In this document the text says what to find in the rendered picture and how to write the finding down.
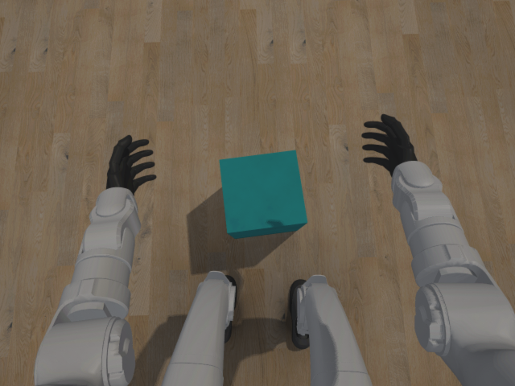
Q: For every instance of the robot right shin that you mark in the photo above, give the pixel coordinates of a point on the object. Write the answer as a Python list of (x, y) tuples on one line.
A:
[(312, 279)]

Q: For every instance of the robot left hand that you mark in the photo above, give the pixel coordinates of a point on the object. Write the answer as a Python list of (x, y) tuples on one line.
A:
[(120, 172)]

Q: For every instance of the robot right forearm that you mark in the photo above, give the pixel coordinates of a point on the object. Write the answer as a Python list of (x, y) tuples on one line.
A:
[(440, 250)]

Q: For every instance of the left robot thigh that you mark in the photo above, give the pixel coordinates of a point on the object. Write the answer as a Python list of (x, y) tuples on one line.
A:
[(199, 353)]

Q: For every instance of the robot right upper arm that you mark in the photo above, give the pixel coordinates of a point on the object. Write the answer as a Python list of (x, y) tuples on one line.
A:
[(471, 327)]

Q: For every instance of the robot left upper arm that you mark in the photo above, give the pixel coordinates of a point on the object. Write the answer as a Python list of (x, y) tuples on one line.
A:
[(93, 352)]

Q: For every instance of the carton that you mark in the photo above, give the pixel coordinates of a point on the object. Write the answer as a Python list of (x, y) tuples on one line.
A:
[(262, 194)]

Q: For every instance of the robot left forearm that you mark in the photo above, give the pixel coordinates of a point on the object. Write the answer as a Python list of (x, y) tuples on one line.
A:
[(99, 286)]

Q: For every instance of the robot right hand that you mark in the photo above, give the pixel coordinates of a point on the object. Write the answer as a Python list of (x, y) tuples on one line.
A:
[(398, 149)]

